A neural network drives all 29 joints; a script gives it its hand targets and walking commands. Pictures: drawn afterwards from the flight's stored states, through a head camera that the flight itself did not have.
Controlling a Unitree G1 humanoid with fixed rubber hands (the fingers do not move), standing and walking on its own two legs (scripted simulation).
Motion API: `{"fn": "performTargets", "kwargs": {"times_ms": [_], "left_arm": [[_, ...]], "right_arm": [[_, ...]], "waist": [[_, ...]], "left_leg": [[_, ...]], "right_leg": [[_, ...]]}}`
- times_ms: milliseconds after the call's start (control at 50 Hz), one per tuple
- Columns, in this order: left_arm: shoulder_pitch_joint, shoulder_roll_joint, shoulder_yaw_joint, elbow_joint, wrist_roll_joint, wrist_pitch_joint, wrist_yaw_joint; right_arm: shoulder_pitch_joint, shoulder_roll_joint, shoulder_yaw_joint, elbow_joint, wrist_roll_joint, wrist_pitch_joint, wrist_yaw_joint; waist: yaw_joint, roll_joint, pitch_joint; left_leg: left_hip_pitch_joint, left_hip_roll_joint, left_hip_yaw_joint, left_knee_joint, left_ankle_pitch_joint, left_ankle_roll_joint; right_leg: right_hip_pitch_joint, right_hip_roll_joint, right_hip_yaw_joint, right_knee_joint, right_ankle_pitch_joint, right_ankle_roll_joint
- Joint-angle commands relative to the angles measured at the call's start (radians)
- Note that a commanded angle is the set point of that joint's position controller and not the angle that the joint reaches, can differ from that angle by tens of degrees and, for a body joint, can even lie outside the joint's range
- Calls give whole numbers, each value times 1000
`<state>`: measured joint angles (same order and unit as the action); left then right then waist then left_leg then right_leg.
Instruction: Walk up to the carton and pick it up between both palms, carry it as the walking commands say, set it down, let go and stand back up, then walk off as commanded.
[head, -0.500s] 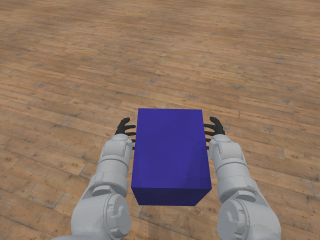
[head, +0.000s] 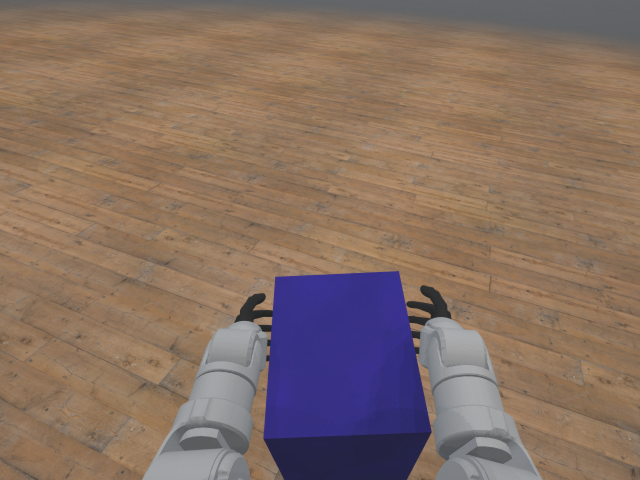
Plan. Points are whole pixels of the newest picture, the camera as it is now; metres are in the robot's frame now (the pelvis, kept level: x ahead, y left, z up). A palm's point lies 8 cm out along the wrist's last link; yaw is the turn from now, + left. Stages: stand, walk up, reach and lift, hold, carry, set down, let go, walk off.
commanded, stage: reach and lift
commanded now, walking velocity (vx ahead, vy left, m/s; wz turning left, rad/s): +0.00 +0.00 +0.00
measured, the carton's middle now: (341, 380) +0.30 -0.02 -0.04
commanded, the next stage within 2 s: hold in 1.12 s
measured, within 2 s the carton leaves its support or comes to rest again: neither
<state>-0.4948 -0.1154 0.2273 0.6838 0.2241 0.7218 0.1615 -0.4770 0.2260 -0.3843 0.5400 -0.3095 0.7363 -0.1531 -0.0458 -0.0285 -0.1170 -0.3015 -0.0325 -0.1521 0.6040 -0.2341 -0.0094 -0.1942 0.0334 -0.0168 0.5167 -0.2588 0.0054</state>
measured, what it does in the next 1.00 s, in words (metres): stands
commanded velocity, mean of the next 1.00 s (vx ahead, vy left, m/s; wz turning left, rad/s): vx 0.00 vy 0.00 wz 0.00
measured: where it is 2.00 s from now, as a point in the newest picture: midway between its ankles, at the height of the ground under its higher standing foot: outside the picture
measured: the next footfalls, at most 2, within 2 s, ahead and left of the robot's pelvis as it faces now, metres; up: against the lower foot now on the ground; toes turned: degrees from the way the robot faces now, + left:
none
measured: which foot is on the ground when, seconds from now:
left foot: down 0.00-1.00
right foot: down 0.00-1.00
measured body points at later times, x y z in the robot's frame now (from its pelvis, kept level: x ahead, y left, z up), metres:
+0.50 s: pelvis +0.00 +0.00 +0.00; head -0.05 +0.02 +0.45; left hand +0.32 +0.14 +0.02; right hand +0.33 -0.13 +0.05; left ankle +0.06 +0.12 -0.73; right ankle +0.02 -0.13 -0.73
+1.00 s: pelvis -0.02 +0.00 +0.00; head -0.09 +0.02 +0.45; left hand +0.30 +0.14 +0.03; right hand +0.30 -0.13 +0.06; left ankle +0.06 +0.12 -0.73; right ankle +0.02 -0.13 -0.73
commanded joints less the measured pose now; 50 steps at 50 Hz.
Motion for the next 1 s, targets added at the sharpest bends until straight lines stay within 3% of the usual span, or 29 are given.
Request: {"fn": "performTargets", "kwargs": {"times_ms": [0, 20, 100, 140, 160, 180, 200, 220, 320, 360, 380, 420, 440, 480, 520, 580, 600, 640, 660, 720, 740, 840, 900, 920, 980], "left_arm": [[-828, -1114, -355, -240, -249, -76, -409], [-876, -1113, -349, -239, -255, -78, -408], [-915, -1124, -326, -227, -239, -83, -401], [-957, -1135, -368, -263, -260, -82, -397], [-962, -1144, -377, -257, -270, -86, -395], [-1006, -1154, -411, -293, -294, -94, -395], [-988, -1129, -372, -254, -276, -91, -395], [-990, -1153, -412, -271, -294, -90, -393], [-992, -1186, -512, -355, -346, -95, -392], [-948, -1182, -500, -346, -348, -92, -387], [-900, -1189, -485, -307, -338, -82, -388], [-855, -1164, -470, -332, -331, -79, -387], [-823, -1163, -465, -322, -328, -79, -387], [-812, -1156, -496, -384, -334, -79, -384], [-763, -1170, -506, -392, -344, -70, -389], [-711, -1158, -530, -434, -347, -64, -391], [-735, -1155, -538, -450, -353, -64, -393], [-720, -1153, -538, -454, -352, -61, -393], [-692, -1144, -529, -442, -337, -53, -393], [-689, -1107, -482, -425, -308, -48, -400], [-693, -1117, -476, -403, -312, -46, -404], [-750, -1110, -458, -379, -312, -54, -418], [-799, -1107, -411, -295, -276, -55, -424], [-799, -1109, -408, -302, -268, -61, -427], [-888, -1102, -408, -293, -275, -80, -433]], "right_arm": [[-705, 1078, 484, 60, 313, -23, 388], [-699, 1069, 450, 109, 295, -26, 392], [-757, 1050, 439, 129, 303, -49, 411], [-726, 1044, 428, 135, 289, -56, 409], [-761, 1042, 455, 97, 300, -66, 406], [-750, 1047, 466, 98, 301, -70, 404], [-784, 1037, 462, 97, 299, -74, 403], [-754, 1029, 463, 97, 296, -75, 403], [-721, 1038, 520, 9, 317, -88, 388], [-711, 1049, 559, -22, 335, -79, 380], [-726, 1035, 563, -45, 345, -79, 378], [-640, 1072, 562, -19, 328, -60, 371], [-664, 1076, 583, -49, 346, -61, 369], [-605, 1095, 602, -39, 355, -53, 368], [-574, 1089, 620, -89, 359, -50, 360], [-541, 1099, 667, -140, 378, -38, 357], [-542, 1093, 658, -132, 379, -40, 359], [-533, 1106, 672, -137, 381, -35, 357], [-488, 1100, 651, -103, 360, -26, 357], [-487, 1108, 611, -60, 345, -19, 362], [-481, 1099, 598, -50, 328, -18, 360], [-562, 1102, 593, -46, 332, -28, 372], [-580, 1088, 508, 68, 294, -38, 380], [-598, 1092, 510, 55, 301, -50, 385], [-632, 1084, 492, 86, 287, -75, 391]], "waist": [[29, 97, -218], [24, 95, -204], [55, 111, -185], [32, 135, -184], [38, 139, -214], [28, 128, -247], [44, 102, -235], [16, 125, -231], [2, 155, -395], [19, 116, -374], [26, 134, -369], [29, 79, -373], [51, 86, -401], [43, 103, -445], [40, 81, -463], [53, 75, -497], [48, 98, -489], [46, 83, -493], [36, 80, -442], [56, 76, -394], [40, 47, -370], [51, 45, -326], [45, 44, -226], [46, 67, -218], [36, 24, -219]], "left_leg": [[237, -49, 80, -149, 19, 1], [228, -46, 78, -155, -21, -2], [248, -52, 87, -142, -50, -8], [252, -51, 87, -149, -55, -12], [253, -45, 84, -141, -53, -10], [269, -46, 81, -139, -37, -12], [257, -49, 79, -136, -71, -9], [265, -41, 67, -145, -65, -10], [280, -50, 67, -131, 58, -16], [287, -41, 66, -129, 113, -11], [276, -45, 69, -132, 123, -15], [293, -47, 72, -133, 181, -6], [298, -50, 77, -128, 203, -4], [316, -54, 75, -125, 275, -7], [327, -58, 74, -127, 316, -8], [336, -68, 77, -123, 395, -6], [329, -63, 71, -132, 381, -10], [337, -67, 77, -132, 377, -10], [335, -68, 77, -142, 360, -10], [278, -71, 81, -155, 275, -6], [276, -68, 85, -156, 236, -2], [243, -63, 85, -154, 113, 11], [243, -67, 92, -154, -29, 10], [250, -74, 101, -142, -50, 9], [272, -73, 107, -132, -94, 7]], "right_leg": [[26, 27, 106, -112, 18, 3], [9, 24, 106, -118, -34, -6], [-53, 22, 101, -114, -90, -26], [-44, 30, 94, -104, -80, -29], [-34, 33, 95, -92, -70, -30], [-39, 37, 89, -89, -58, -31], [-45, 34, 92, -90, -97, -31], [-48, 39, 90, -83, -72, -32], [53, 51, 91, -64, 55, -27], [49, 52, 92, -62, 90, -19], [58, 49, 94, -65, 107, -20], [69, 47, 100, -81, 159, -8], [78, 45, 105, -79, 180, -4], [103, 44, 112, -71, 268, -2], [125, 47, 113, -76, 329, 2], [156, 48, 119, -75, 429, 12], [146, 47, 121, -76, 414, 11], [147, 47, 120, -81, 417, 13], [120, 43, 121, -91, 398, 13], [118, 37, 122, -106, 326, 18], [109, 40, 116, -111, 274, 19], [81, 32, 125, -119, 127, 11], [-40, 12, 127, -150, -75, -13], [-51, 6, 130, -153, -108, -20], [-96, 0, 122, -166, -181, -34]]}}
